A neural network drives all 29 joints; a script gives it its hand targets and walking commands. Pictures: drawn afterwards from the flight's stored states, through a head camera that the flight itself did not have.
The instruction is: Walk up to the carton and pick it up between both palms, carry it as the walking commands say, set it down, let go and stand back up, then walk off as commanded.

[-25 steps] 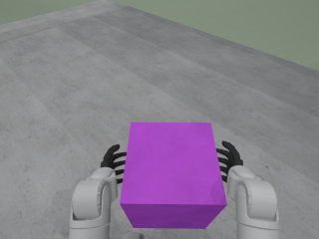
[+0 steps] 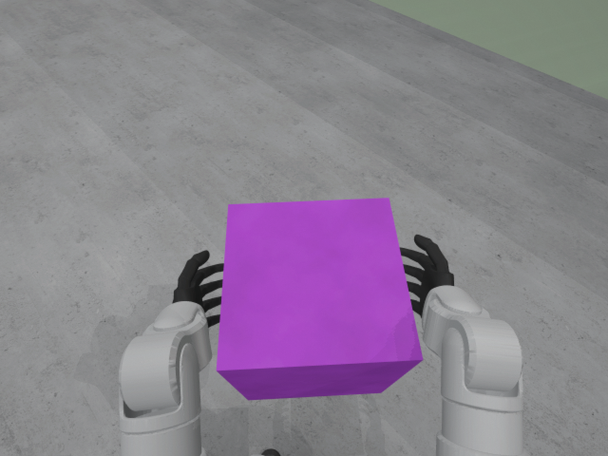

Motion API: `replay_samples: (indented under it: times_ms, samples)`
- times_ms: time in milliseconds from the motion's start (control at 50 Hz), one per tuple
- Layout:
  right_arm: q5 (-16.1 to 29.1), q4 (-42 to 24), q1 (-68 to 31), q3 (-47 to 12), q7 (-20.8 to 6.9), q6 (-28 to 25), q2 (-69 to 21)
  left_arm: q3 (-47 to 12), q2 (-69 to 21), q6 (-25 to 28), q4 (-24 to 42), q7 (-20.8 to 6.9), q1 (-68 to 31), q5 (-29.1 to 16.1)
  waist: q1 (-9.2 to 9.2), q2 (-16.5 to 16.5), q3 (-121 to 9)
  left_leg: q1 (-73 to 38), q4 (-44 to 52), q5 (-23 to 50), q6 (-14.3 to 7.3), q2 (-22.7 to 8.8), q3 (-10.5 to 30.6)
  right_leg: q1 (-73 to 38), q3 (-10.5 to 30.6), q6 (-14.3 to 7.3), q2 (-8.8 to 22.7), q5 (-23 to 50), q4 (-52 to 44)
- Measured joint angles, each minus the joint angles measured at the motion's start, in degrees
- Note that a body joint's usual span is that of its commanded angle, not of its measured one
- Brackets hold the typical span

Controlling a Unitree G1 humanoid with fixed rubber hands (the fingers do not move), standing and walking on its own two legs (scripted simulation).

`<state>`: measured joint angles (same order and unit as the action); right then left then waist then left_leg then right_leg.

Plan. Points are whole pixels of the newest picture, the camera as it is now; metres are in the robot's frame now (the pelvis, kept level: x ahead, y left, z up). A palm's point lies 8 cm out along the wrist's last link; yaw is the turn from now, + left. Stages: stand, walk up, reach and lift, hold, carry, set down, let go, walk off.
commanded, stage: carry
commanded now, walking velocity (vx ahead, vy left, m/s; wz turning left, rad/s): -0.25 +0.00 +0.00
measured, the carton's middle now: (312, 308) +0.32 +0.03 +0.01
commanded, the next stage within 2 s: none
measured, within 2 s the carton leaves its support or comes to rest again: neither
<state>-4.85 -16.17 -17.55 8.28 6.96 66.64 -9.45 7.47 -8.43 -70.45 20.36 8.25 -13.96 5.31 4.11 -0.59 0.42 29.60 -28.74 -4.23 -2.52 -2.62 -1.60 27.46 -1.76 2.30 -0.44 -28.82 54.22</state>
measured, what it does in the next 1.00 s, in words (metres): walks backwards: right foot, then left foot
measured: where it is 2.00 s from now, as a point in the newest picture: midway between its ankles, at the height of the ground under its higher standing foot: outside the picture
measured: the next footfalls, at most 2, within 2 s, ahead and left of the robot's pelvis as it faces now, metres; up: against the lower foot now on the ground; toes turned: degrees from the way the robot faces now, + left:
right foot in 0.08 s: -0.04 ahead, -0.15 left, +0.00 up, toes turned -2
left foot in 0.32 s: -0.06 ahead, +0.11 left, +0.00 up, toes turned +3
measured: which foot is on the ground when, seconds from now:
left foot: down 0.00-0.08, up 0.10-0.30, down 0.32-0.60, up 0.62-0.88, down 0.90-1.00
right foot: up 0.00-0.06, down 0.08-0.32, up 0.34-0.58, down 0.60-0.90, up 0.92-1.00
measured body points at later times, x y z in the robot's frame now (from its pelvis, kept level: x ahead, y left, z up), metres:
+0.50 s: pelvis -0.22 +0.01 +0.00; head -0.20 +0.03 +0.45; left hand +0.07 +0.15 +0.05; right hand +0.07 -0.14 +0.07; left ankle -0.10 +0.11 -0.73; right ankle -0.23 -0.12 -0.67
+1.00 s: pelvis -0.44 +0.04 +0.00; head -0.42 +0.07 +0.45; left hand -0.16 +0.18 +0.04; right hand -0.15 -0.11 +0.07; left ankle -0.43 +0.13 -0.73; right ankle -0.38 -0.11 -0.68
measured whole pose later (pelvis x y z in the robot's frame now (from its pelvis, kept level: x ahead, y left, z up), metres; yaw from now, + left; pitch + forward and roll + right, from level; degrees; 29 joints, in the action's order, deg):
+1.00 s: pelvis -0.44 +0.04 +0.00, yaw +0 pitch +3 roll -3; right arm -4.3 -14.4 -13.9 7.4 8.1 68.3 -8.5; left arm 5.1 -7.9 -70.6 15.7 6.5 -11.0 7.0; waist -2.5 0.8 -1.0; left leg 22.3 -36.4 -17.5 -2.9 -1.8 -1.2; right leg 34.1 -2.3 1.2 0.7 -25.3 51.4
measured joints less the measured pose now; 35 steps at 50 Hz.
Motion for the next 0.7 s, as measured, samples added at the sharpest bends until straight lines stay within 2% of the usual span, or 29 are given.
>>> replay_samples:
  times_ms: [40, 80, 100, 120, 160, 220, 260, 300, 320, 340, 360, 400, 420, 460, 520, 580, 600, 620, 640, 660, 700]
  samples:
    - [-0.79, -0.7, -0.3, -0.12, -0.31, -0.66, -0.11, 0.6, -0.22, 0.73, 0.01, 0.0, -0.91, -0.37, 0.38, -0.99, 0.46, 1.58, 0.7, 2.2, 0.22, -0.29, 0.3, -5.2, -0.97, -0.64, -0.55, 0.76, -10.55]
    - [-1.69, -1.18, 0.34, -0.6, -0.53, -0.45, 0.14, 0.42, -0.25, 1.19, -0.76, -0.1, -0.74, -0.69, 0.99, -1.22, -0.16, 3.02, 1.21, 4.15, 0.7, 0.01, -0.66, -10.42, -0.37, -2.19, -0.06, 6.38, -22.04]
    - [-1.93, -1.26, 0.79, -0.47, -0.59, -0.22, 0.29, -0.12, -0.18, 1.69, -1.65, -0.11, -0.32, -0.95, 1.01, -2.16, -0.13, 3.96, 0.11, 3.03, 1.17, -0.35, -0.76, -9.92, -0.09, -2.26, -0.31, 9.46, -22.65]
    - [-2.04, -1.21, 1.78, -0.41, -0.65, 0.14, 0.51, -0.83, -0.08, 1.8, -2.71, -0.02, 0.21, -1.11, 0.68, -2.28, 0.07, 4.84, -3.34, -4.11, 2.23, 0.0, -0.58, -9.18, 0.21, -2.08, -0.03, 10.54, -21.5]
    - [-1.96, -0.97, 4.25, -0.47, -0.73, 1.22, 1.07, -2.47, 0.18, 0.95, -4.54, 0.23, 1.39, -1.17, -1.39, -1.27, 0.03, 6.59, -14.05, -13.97, 3.53, 1.8, -0.03, -8.8, 0.18, -1.69, 1.56, 11.12, -20.66]
    - [-1.12, -1.86, 7.13, -0.84, -0.62, 2.32, 1.63, -4.39, 0.47, -0.55, -4.58, 0.45, 3.04, -1.0, -4.49, 0.13, -0.75, 5.73, -24.33, -17.39, 4.23, 2.66, 0.43, -7.86, 0.21, -1.0, 3.03, 12.43, -20.6]
    - [-0.39, -3.35, 7.52, -1.14, -0.05, 2.73, 1.71, -4.65, 0.51, -0.78, -3.35, -0.06, 3.41, -0.67, -6.27, 0.72, -1.32, 2.3, -23.53, -17.48, 4.23, 2.12, 0.25, -5.96, 0.66, -0.51, 3.22, 13.44, -19.66]
    - [0.19, -4.6, 6.66, -0.43, 0.17, 2.81, 1.61, -5.03, 0.38, -0.86, -2.12, -0.18, 2.63, -0.01, -7.76, 0.8, -1.99, -3.0, -16.09, -15.4, 4.33, 1.46, -0.04, -3.32, 0.84, -0.09, 3.11, 14.09, -17.79]
    - [0.43, -5.09, 5.87, 0.11, 0.2, 2.74, 1.45, -5.03, 0.3, -0.74, -1.64, -0.28, 1.93, 0.36, -8.59, 0.79, -2.19, -5.57, -10.94, -14.31, 3.36, 1.45, -0.14, -1.89, 0.72, 0.2, 3.19, 14.2, -16.49]
    - [0.59, -4.61, 5.08, 0.38, 0.19, 2.02, 1.25, -4.44, 0.19, -0.5, -1.65, -0.42, 0.96, 0.79, -9.05, 2.31, -1.73, -5.38, -9.68, -13.6, 1.92, 2.49, -0.62, -0.68, 1.18, 0.23, 4.1, 14.33, -15.19]
    - [0.62, -3.8, 4.5, 0.35, 0.28, 1.44, 1.11, -3.76, 0.09, -0.3, -1.89, -0.72, 0.52, 1.17, -8.91, 3.05, -1.48, -4.57, -9.58, -12.34, 1.04, 2.76, -0.9, 0.62, 1.52, -0.14, 3.93, 12.21, -12.89]
    - [0.75, -1.23, 3.34, -0.19, 0.76, 1.21, 0.88, -2.65, 0.21, 0.0, -2.47, -1.44, 1.39, 1.75, -7.83, 1.79, -1.59, -3.2, -8.62, -9.43, 0.31, 1.1, -1.1, 3.68, 1.28, -0.99, 1.36, 2.19, -3.68]
    - [0.75, -0.02, 3.09, -0.56, 0.96, 1.41, 0.82, -2.37, 0.34, -0.06, -2.76, -1.65, 2.17, 1.85, -7.14, 0.85, -1.93, -2.72, -7.44, -7.86, 0.24, 0.1, -1.14, 4.75, 0.89, -1.42, 0.21, -0.27, 0.74]
    - [0.48, 1.77, 3.32, -1.06, 1.09, 1.89, 0.85, -2.12, 0.52, -0.42, -3.82, -1.71, 3.14, 1.62, -5.81, -0.39, -2.62, -2.18, -4.15, -4.42, 0.56, -0.95, -0.82, 4.52, -0.19, -1.98, -0.47, 0.02, 5.28]
    - [0.19, 2.12, 3.22, -1.33, 0.93, 2.25, 0.83, -1.66, 0.54, -1.2, -3.66, -1.22, 3.02, 1.03, -3.43, -0.83, -3.22, -0.68, -0.59, 0.3, 1.12, -1.35, -0.55, -0.12, -1.14, -2.29, -0.16, 2.35, -0.06]
    - [-0.79, 0.88, 1.54, -1.41, 0.58, 2.1, 0.44, -0.37, 0.32, -0.89, -2.22, -0.84, 1.63, 0.18, -1.39, -1.35, -2.68, 1.48, 0.7, 3.93, 1.6, -1.63, -0.78, -7.73, -1.94, -2.26, -0.1, 4.11, -14.09]
    - [-1.3, 0.61, 0.88, -1.35, 0.37, 1.82, 0.3, 0.08, 0.18, -0.51, -2.03, -0.84, 0.99, 0.06, -0.7, -1.38, -2.45, 2.44, 0.45, 4.61, 1.87, -1.69, -1.14, -9.66, -1.69, -2.26, 0.04, 7.28, -19.42]
    - [-1.64, 0.52, 0.78, -1.06, 0.11, 1.28, 0.3, 0.11, 0.05, 0.31, -2.51, -0.85, 0.65, -0.08, -0.41, -2.05, -1.74, 3.26, -0.73, 2.22, 2.45, -2.04, -0.87, -9.18, -1.8, -2.23, -0.34, 10.53, -20.01]
    - [-1.83, 0.69, 1.66, -0.9, -0.25, 0.83, 0.5, -0.33, 0.02, 0.68, -3.42, -0.71, 0.64, -0.14, -0.39, -1.69, -1.52, 4.26, -4.0, -5.37, 3.53, -1.46, -0.43, -8.37, -1.82, -2.39, 0.02, 11.56, -19.19]
    - [-1.96, 0.95, 3.05, -1.05, -0.5, 0.66, 0.8, -1.06, 0.12, 0.65, -4.46, -0.64, 1.03, -0.05, -0.86, -0.74, -1.84, 5.89, -9.82, -11.89, 4.35, -0.28, -0.02, -7.69, -1.97, -2.61, 0.94, 11.87, -18.82]
    - [-1.9, 0.92, 5.62, -1.08, -0.67, 1.54, 1.35, -2.68, 0.28, -0.38, -6.16, -0.32, 1.9, -0.07, -1.97, 0.64, -2.5, 8.23, -23.92, -17.08, 5.12, 2.04, 1.56, -7.29, -2.43, -2.82, 2.6, 12.79, -19.74]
